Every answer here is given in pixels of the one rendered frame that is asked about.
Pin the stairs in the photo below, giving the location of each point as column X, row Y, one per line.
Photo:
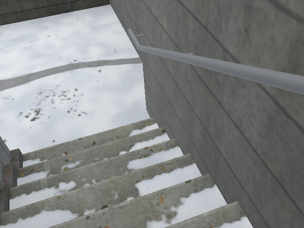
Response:
column 132, row 176

